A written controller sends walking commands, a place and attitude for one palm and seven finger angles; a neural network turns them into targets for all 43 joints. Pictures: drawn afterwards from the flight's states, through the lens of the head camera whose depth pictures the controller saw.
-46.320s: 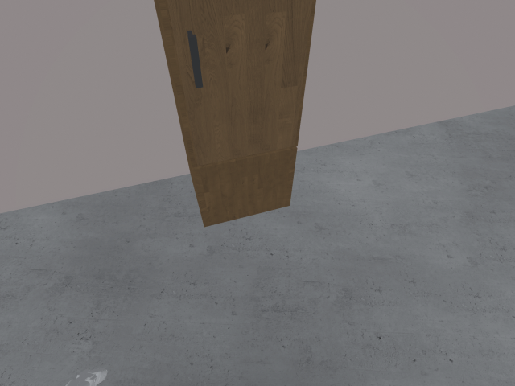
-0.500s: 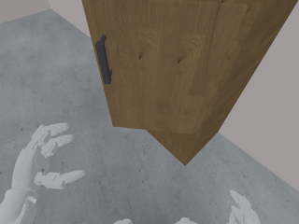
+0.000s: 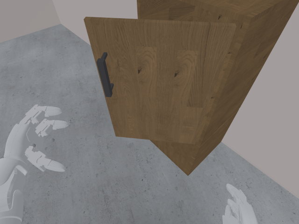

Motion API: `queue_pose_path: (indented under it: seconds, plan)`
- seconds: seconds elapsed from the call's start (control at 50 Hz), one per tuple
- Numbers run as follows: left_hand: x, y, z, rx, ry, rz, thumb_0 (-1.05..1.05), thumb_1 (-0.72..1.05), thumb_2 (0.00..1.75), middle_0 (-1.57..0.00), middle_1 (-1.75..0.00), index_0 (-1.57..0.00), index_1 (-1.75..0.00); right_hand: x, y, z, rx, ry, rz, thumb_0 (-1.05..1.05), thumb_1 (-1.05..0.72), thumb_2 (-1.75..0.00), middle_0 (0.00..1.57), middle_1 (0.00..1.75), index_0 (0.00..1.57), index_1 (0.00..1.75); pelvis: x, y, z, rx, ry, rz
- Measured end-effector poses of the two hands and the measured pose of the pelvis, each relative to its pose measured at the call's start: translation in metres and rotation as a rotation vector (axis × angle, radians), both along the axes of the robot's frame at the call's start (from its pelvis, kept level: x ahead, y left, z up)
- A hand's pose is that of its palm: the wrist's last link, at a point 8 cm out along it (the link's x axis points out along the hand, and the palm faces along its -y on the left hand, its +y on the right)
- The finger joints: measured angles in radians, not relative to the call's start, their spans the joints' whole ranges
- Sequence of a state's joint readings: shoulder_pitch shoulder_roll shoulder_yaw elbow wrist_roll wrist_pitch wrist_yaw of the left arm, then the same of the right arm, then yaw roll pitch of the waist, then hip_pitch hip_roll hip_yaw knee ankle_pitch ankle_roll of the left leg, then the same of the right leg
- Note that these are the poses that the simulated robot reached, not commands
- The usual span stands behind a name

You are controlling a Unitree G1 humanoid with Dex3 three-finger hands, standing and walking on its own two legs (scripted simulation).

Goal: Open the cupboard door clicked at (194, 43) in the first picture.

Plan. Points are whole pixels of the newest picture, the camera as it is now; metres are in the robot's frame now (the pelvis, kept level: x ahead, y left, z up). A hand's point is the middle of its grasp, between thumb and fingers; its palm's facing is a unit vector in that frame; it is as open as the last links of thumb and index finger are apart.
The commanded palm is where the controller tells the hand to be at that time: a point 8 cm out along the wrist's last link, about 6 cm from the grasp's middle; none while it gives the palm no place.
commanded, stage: raise the hand with hooked fingers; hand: left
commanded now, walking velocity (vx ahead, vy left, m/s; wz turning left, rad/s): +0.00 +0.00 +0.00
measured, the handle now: (106, 75) +0.54 +0.19 +0.10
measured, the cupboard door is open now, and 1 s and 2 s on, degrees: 41 41 41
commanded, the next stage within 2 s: move the hooked fingers beside the handle in 0.62 s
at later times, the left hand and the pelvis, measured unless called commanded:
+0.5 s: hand (55, 130) +0.30 +0.26 +0.12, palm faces +0.06 -1.00 -0.04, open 13.9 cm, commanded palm +0.27 +0.30 +0.12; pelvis +0.00 -0.01 +0.01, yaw -1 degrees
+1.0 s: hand (58, 121) +0.33 +0.26 +0.12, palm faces +0.01 -1.00 -0.02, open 14.0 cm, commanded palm +0.30 +0.31 +0.12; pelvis +0.00 +0.00 +0.01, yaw -1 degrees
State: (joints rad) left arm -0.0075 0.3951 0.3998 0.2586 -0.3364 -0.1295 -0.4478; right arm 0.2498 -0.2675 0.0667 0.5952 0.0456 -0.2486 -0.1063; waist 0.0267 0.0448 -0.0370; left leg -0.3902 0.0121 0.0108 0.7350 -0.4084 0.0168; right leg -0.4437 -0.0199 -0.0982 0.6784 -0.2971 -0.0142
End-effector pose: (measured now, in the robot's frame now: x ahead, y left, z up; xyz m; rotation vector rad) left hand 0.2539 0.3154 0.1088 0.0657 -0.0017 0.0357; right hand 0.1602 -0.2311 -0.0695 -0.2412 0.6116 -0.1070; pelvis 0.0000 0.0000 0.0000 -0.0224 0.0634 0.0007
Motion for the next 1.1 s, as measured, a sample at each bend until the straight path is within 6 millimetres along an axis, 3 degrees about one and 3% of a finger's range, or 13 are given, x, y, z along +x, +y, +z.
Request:
queue_pose_path:
  seconds: [0.18,0.36,0.56,0.8,1.1]
  plan:
    - [0.022,0.008,0.021,-0.011,-0.010,0.007,-0.02,-0.50,0.31,-0.30,-1.19,-0.30,-1.20,-0.016,-0.018,-0.002,-0.012,0.043,-0.047,0.01,-0.90,-0.90,0.21,0.30,0.21,0.30,0.000,-0.006,0.005,0.007,-0.011,-0.005]
    - [0.024,-0.005,0.006,-0.040,0.026,-0.013,-0.02,-0.50,0.30,-0.30,-1.20,-0.30,-1.20,-0.023,-0.032,0.002,-0.024,0.047,-0.069,0.01,-0.90,-0.90,0.21,0.30,0.21,0.30,0.000,-0.010,0.006,0.016,-0.006,-0.022]
    - [0.018,-0.003,0.014,-0.026,-0.028,0.016,-0.02,-0.50,0.30,-0.30,-1.20,-0.30,-1.20,-0.018,-0.027,0.004,-0.018,0.028,-0.060,0.01,-0.90,-0.90,0.21,0.30,0.21,0.30,-0.001,-0.011,0.008,0.014,-0.019,-0.016]
    - [0.018,0.002,0.008,-0.041,0.002,0.012,-0.02,-0.50,0.30,-0.30,-1.20,-0.30,-1.20,-0.015,-0.018,0.005,-0.013,0.019,-0.050,0.01,-0.90,-0.90,0.21,0.30,0.21,0.30,-0.003,-0.007,0.007,0.013,-0.018,-0.015]
    - [0.066,0.000,0.008,-0.062,0.003,-0.039,-0.02,-0.50,0.30,-0.30,-1.20,-0.30,-1.20,-0.038,-0.020,-0.004,-0.037,0.102,-0.091,0.01,-0.90,-0.90,0.21,0.30,0.21,0.30,-0.002,0.001,0.006,0.012,0.018,-0.021]
